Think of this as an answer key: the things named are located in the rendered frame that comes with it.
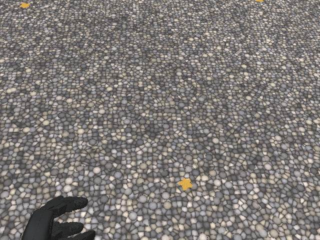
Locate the left robot hand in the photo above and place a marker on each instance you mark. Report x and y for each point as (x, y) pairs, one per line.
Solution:
(41, 225)

